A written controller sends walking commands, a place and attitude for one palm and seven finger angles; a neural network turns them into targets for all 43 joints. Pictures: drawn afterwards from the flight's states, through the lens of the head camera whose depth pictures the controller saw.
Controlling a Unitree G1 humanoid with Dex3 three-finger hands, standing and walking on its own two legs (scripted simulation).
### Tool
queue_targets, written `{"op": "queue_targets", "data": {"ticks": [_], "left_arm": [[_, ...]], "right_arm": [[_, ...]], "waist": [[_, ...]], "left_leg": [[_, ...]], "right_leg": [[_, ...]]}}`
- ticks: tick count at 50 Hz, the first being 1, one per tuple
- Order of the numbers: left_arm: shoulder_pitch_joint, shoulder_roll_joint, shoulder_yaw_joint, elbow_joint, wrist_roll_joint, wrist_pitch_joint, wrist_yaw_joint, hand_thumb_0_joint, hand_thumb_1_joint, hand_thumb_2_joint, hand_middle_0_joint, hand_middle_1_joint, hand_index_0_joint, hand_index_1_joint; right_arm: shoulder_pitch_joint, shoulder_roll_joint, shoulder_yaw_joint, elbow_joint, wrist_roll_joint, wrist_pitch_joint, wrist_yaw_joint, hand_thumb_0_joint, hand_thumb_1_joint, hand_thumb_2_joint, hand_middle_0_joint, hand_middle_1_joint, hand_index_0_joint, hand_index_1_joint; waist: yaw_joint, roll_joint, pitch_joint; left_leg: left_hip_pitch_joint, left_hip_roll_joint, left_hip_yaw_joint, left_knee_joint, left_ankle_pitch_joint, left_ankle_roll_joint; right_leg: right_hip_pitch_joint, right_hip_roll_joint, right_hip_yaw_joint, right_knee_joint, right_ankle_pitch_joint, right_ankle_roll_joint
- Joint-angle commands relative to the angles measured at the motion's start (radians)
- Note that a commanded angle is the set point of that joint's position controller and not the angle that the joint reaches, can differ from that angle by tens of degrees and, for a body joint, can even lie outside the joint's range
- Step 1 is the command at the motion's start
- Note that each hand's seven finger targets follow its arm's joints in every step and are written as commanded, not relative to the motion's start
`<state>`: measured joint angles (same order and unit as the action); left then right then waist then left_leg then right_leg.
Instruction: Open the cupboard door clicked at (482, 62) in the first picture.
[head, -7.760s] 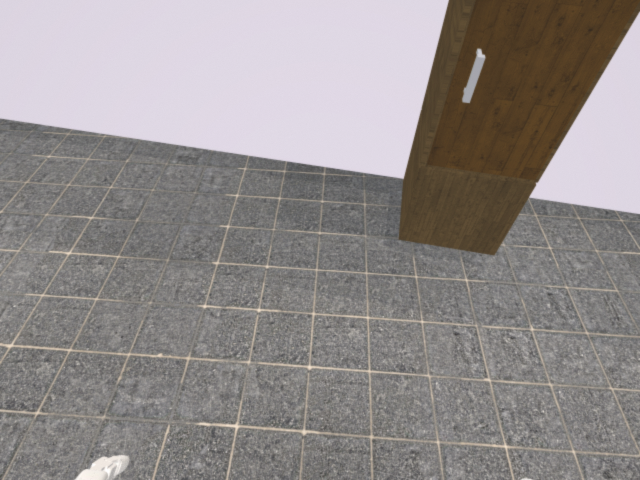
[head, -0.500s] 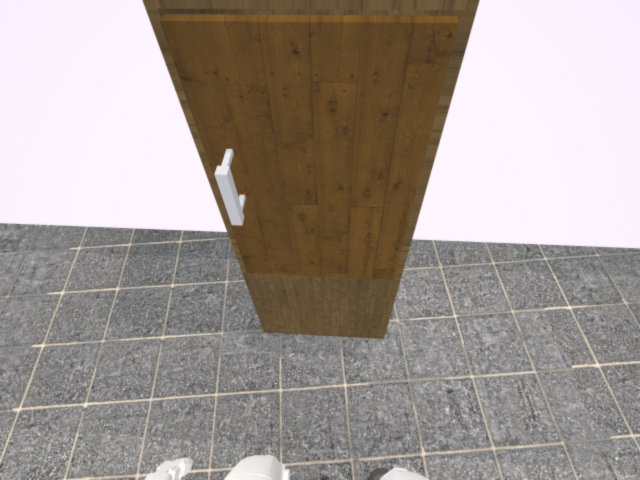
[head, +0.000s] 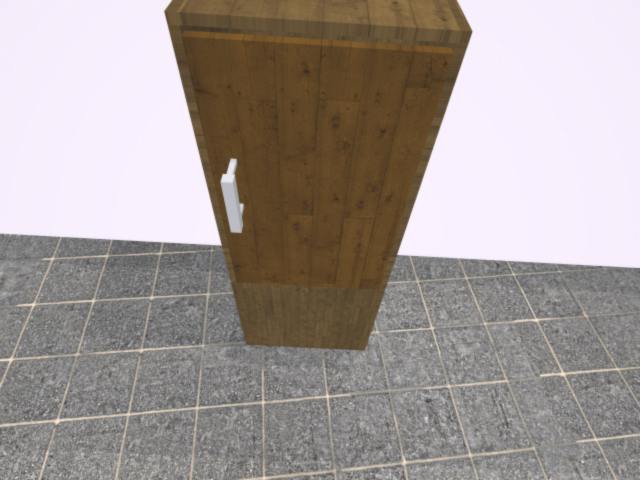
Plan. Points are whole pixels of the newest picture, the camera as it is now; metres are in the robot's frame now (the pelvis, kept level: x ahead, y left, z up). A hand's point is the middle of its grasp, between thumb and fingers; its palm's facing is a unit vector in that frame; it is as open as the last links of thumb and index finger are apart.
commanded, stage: come to a stop and stand still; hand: left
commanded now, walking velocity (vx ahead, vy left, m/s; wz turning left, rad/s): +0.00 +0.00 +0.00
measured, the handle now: (234, 196) +0.56 +0.18 -0.02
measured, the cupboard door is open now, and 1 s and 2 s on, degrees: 0 0 0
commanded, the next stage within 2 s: look again from close up in 0.58 s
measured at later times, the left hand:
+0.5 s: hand out of the picture +0.00 +0.10 -0.18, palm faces +0.09 -0.98 -0.20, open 7.3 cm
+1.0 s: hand out of the picture +0.00 +0.17 -0.19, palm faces +0.05 -0.98 -0.20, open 7.4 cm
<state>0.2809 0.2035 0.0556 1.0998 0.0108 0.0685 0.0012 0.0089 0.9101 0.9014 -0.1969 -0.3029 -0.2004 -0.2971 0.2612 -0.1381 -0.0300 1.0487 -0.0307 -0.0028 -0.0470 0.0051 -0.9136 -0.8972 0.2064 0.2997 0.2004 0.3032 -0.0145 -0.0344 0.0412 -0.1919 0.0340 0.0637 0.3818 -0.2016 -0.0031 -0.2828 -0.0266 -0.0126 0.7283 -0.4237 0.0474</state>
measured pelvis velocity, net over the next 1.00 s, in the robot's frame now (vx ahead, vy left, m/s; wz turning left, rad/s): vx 0.00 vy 0.00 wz -0.01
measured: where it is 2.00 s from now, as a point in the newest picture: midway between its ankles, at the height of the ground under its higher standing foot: outside the picture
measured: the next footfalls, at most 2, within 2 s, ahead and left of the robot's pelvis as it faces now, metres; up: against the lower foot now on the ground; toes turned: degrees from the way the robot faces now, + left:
right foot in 0.08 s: +0.00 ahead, -0.13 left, +0.00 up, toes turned -2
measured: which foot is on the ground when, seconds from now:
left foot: down 0.00-1.00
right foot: up 0.00-0.06, down 0.08-1.00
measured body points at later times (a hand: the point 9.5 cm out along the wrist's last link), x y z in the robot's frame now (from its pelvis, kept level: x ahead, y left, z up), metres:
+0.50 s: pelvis +0.01 -0.07 -0.01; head +0.02 -0.08 +0.44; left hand -0.01 +0.15 -0.16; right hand -0.01 -0.28 -0.17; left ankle -0.01 +0.11 -0.74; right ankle -0.04 -0.13 -0.74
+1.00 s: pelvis +0.00 +0.00 -0.01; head +0.00 +0.00 +0.44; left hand +0.00 +0.22 -0.17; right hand +0.04 -0.23 -0.16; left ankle -0.01 +0.08 -0.74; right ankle -0.04 -0.13 -0.74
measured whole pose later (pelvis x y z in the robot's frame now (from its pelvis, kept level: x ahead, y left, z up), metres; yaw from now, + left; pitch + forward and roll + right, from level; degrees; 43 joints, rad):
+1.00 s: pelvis +0.00 +0.00 -0.01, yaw +0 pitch -1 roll -1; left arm 0.31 0.15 0.01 1.08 0.02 0.00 0.04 0.01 0.91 0.90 -0.20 -0.30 -0.20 -0.30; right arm 0.26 -0.17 -0.01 1.03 -0.02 -0.02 -0.05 0.01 -0.96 -0.90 0.20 0.30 0.20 0.30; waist 0.02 0.00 0.01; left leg -0.22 -0.01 0.08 0.56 -0.33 0.05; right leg -0.18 -0.02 -0.03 0.54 -0.35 0.00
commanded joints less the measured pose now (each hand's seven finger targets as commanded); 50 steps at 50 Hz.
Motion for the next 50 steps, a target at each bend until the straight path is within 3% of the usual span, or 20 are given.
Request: {"op": "queue_targets", "data": {"ticks": [1, 3, 4, 5, 7, 10, 12, 14, 33, 34, 35, 36, 37, 38, 40, 42, 43, 45, 47, 50], "left_arm": [[0.036, 0.011, -0.010, -0.035, -0.004, -0.053, 0.010, 0.000, 0.900, 0.900, -0.200, -0.300, -0.200, -0.300], [0.075, 0.060, -0.007, -0.011, 0.002, -0.071, 0.021, 0.000, 0.900, 0.900, -0.200, -0.300, -0.200, -0.300], [0.073, 0.104, -0.006, -0.004, 0.004, -0.080, 0.027, 0.000, 0.900, 0.900, -0.200, -0.300, -0.200, -0.300], [0.042, 0.119, -0.011, -0.007, 0.001, -0.082, 0.027, 0.000, 0.900, 0.900, -0.200, -0.300, -0.200, -0.300], [0.003, 0.083, -0.012, -0.010, 0.002, -0.086, 0.032, 0.000, 0.900, 0.900, -0.200, -0.300, -0.200, -0.300], [0.001, 0.044, -0.025, -0.002, -0.007, -0.088, 0.036, 0.000, 0.900, 0.900, -0.200, -0.300, -0.200, -0.300], [0.015, 0.036, -0.027, -0.002, -0.012, -0.084, 0.038, 0.000, 0.900, 0.900, -0.200, -0.300, -0.200, -0.300], [0.016, 0.039, -0.025, -0.004, -0.008, -0.080, 0.040, 0.000, 0.900, 0.900, -0.200, -0.300, -0.200, -0.300], [0.084, 0.020, -0.023, 0.024, -0.006, -0.085, 0.045, 0.000, 0.900, 0.900, -0.200, -0.300, -0.200, -0.300], [0.223, 0.060, -0.014, 0.055, 0.009, -0.124, 0.087, 0.000, 0.900, 0.900, -0.200, -0.300, -0.200, -0.300], [0.208, 0.083, -0.015, 0.011, 0.019, -0.138, 0.086, 0.000, 0.900, 0.900, -0.200, -0.300, -0.200, -0.300], [0.178, 0.069, -0.020, -0.007, 0.016, -0.138, 0.079, 0.000, 0.900, 0.900, -0.200, -0.300, -0.200, -0.300], [0.156, 0.069, -0.016, -0.004, 0.016, -0.134, 0.074, 0.000, 0.900, 0.900, -0.200, -0.300, -0.200, -0.300], [0.137, 0.065, -0.019, -0.028, 0.023, -0.131, 0.068, 0.000, 0.900, 0.900, -0.200, -0.300, -0.200, -0.300], [0.109, 0.039, -0.029, -0.043, 0.015, -0.120, 0.065, 0.000, 0.900, 0.900, -0.200, -0.300, -0.200, -0.300], [0.117, -0.012, -0.038, -0.050, 0.006, -0.101, 0.062, 0.000, 0.900, 0.900, -0.200, -0.300, -0.200, -0.300], [0.130, -0.022, -0.036, -0.054, 0.005, -0.093, 0.062, 0.000, 0.900, 0.900, -0.200, -0.300, -0.200, -0.300], [0.101, -0.015, -0.041, -0.046, 0.009, -0.083, 0.053, 0.000, 0.900, 0.900, -0.200, -0.300, -0.200, -0.300], [0.100, -0.005, -0.043, -0.043, 0.013, -0.077, 0.047, 0.000, 0.900, 0.900, -0.200, -0.300, -0.200, -0.300], [0.093, 0.007, -0.046, -0.042, 0.012, -0.073, 0.039, 0.000, 0.900, 0.900, -0.200, -0.300, -0.200, -0.300]], "right_arm": [[0.064, -0.185, -0.043, 0.007, 0.012, -0.003, -0.002, 0.000, -0.900, -0.900, 0.200, 0.300, 0.200, 0.300], [0.071, -0.129, -0.034, 0.016, 0.025, -0.007, 0.007, 0.000, -0.900, -0.900, 0.200, 0.300, 0.200, 0.300], [0.054, -0.079, -0.018, 0.007, 0.030, -0.006, 0.011, 0.000, -0.900, -0.900, 0.200, 0.300, 0.200, 0.300], [0.027, -0.061, -0.009, -0.001, 0.025, 0.000, 0.016, 0.000, -0.900, -0.900, 0.200, 0.300, 0.200, 0.300], [0.031, -0.061, -0.008, 0.021, 0.012, 0.016, 0.015, 0.000, -0.900, -0.900, 0.200, 0.300, 0.200, 0.300], [0.091, -0.054, 0.000, 0.073, 0.015, 0.007, 0.010, 0.000, -0.900, -0.900, 0.200, 0.300, 0.200, 0.300], [0.102, -0.060, 0.003, 0.091, 0.016, 0.005, 0.007, 0.000, -0.900, -0.900, 0.200, 0.300, 0.200, 0.300], [0.094, -0.062, 0.004, 0.094, 0.015, 0.014, 0.005, 0.000, -0.900, -0.900, 0.200, 0.300, 0.200, 0.300], [0.080, -0.060, 0.007, 0.100, 0.021, 0.006, -0.008, 0.000, -0.900, -0.900, 0.200, 0.300, 0.200, 0.300], [-0.069, -0.084, 0.002, 0.009, 0.027, -0.016, 0.004, 0.000, -0.900, -0.900, 0.200, 0.300, 0.200, 0.300], [0.013, -0.046, 0.002, -0.034, 0.023, -0.004, 0.009, 0.000, -0.900, -0.900, 0.200, 0.300, 0.200, 0.300], [0.016, -0.044, -0.002, -0.028, 0.022, -0.003, 0.010, 0.000, -0.900, -0.900, 0.200, 0.300, 0.200, 0.300], [0.007, -0.017, 0.006, -0.037, 0.029, -0.004, 0.017, 0.000, -0.900, -0.900, 0.200, 0.300, 0.200, 0.300], [0.034, -0.016, 0.008, -0.041, 0.030, -0.012, 0.021, 0.000, -0.900, -0.900, 0.200, 0.300, 0.200, 0.300], [0.088, -0.035, 0.009, -0.032, 0.026, -0.025, 0.019, 0.000, -0.900, -0.900, 0.200, 0.300, 0.200, 0.300], [0.120, -0.098, 0.002, -0.025, 0.017, -0.041, 0.014, 0.000, -0.900, -0.900, 0.200, 0.300, 0.200, 0.300], [0.104, -0.122, 0.004, -0.034, 0.011, -0.036, 0.010, 0.000, -0.900, -0.900, 0.200, 0.300, 0.200, 0.300], [0.081, -0.114, 0.010, -0.032, 0.010, -0.031, 0.004, 0.000, -0.900, -0.900, 0.200, 0.300, 0.200, 0.300], [0.067, -0.114, 0.013, -0.043, 0.010, -0.029, 0.004, 0.000, -0.900, -0.900, 0.200, 0.300, 0.200, 0.300], [0.057, -0.129, 0.015, -0.053, 0.012, -0.031, 0.006, 0.000, -0.900, -0.900, 0.200, 0.300, 0.200, 0.300]], "waist": [[0.003, 0.213, -0.088], [0.012, 0.065, -0.106], [0.013, -0.079, -0.085], [0.008, -0.111, -0.040], [0.005, -0.198, 0.017], [-0.011, -0.072, 0.024], [0.001, -0.031, 0.032], [0.002, -0.038, 0.082], [0.008, 0.019, 0.013], [0.086, -0.116, 0.064], [0.008, -0.039, -0.012], [0.005, 0.061, -0.028], [0.008, 0.064, -0.056], [0.002, 0.001, -0.085], [-0.015, -0.054, -0.118], [0.002, 0.088, -0.098], [0.018, 0.113, -0.066], [0.018, 0.205, 0.031], [0.029, 0.204, 0.078], [0.032, 0.096, 0.079]], "left_leg": [[0.103, 0.201, -0.175, -0.012, 0.362, 0.111], [-0.039, 0.120, -0.097, 0.080, 0.174, 0.026], [-0.115, 0.054, -0.032, 0.107, -0.035, -0.011], [-0.100, 0.031, -0.017, 0.107, -0.153, -0.023], [-0.073, 0.045, -0.029, 0.150, -0.157, -0.021], [-0.014, 0.055, -0.041, 0.068, 0.059, -0.017], [0.013, 0.071, -0.045, 0.045, 0.134, -0.014], [0.013, 0.072, -0.036, 0.046, 0.078, -0.020], [0.066, 0.081, -0.031, 0.034, 0.171, -0.021], [-0.144, 0.037, 0.043, 0.347, -0.084, -0.038], [-0.190, 0.013, -0.068, 0.420, -0.174, 0.002], [-0.208, 0.016, -0.048, 0.430, -0.176, 0.013], [-0.165, 0.040, -0.040, 0.361, -0.178, 0.015], [-0.133, 0.017, -0.022, 0.277, -0.175, 0.010], [-0.014, 0.007, -0.027, 0.091, -0.011, 0.010], [0.028, 0.122, -0.126, 0.078, 0.290, 0.054], [-0.001, 0.151, -0.149, 0.065, 0.292, 0.083], [-0.048, 0.141, -0.173, 0.012, 0.268, 0.095], [-0.089, 0.134, -0.178, -0.027, 0.199, 0.102], [-0.095, 0.120, -0.190, -0.069, 0.007, 0.096]], "right_leg": [[0.072, 0.006, -0.045, -0.286, 0.156, -0.013], [0.257, -0.087, 0.053, -0.425, 0.360, -0.039], [0.258, -0.202, 0.156, -0.435, 0.454, -0.080], [0.158, -0.251, 0.171, -0.452, 0.424, -0.124], [0.078, -0.203, 0.152, -0.480, 0.373, -0.157], [0.104, -0.147, 0.084, -0.393, 0.539, -0.132], [0.100, -0.112, 0.054, -0.392, 0.493, -0.104], [0.052, -0.113, 0.076, -0.449, 0.371, -0.092], [0.151, -0.092, 0.038, -0.411, 0.576, -0.065], [0.165, -0.190, 0.197, -0.392, 1.280, 0.066], [0.244, -0.235, 0.168, -0.317, 1.417, 0.030], [0.258, -0.220, 0.124, -0.304, 1.350, -0.041], [0.244, -0.205, 0.085, -0.299, 1.163, -0.126], [0.251, -0.170, 0.058, -0.285, 1.039, -0.153], [0.201, -0.123, 0.044, -0.226, 0.791, -0.135], [0.101, -0.054, 0.011, -0.207, 0.377, -0.086], [0.075, -0.026, 0.003, -0.230, 0.216, -0.081], [0.049, -0.010, -0.012, -0.214, 0.129, -0.077], [0.040, -0.010, -0.012, -0.218, 0.096, -0.074], [0.036, -0.020, 0.003, -0.238, 0.124, -0.074]]}}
